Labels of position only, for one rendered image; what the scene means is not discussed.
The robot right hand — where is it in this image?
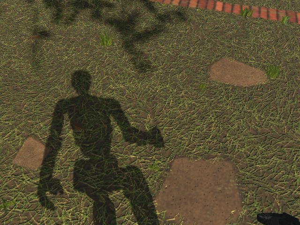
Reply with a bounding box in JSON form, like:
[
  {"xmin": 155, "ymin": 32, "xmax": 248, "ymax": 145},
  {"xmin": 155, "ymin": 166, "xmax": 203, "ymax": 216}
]
[{"xmin": 257, "ymin": 212, "xmax": 300, "ymax": 225}]

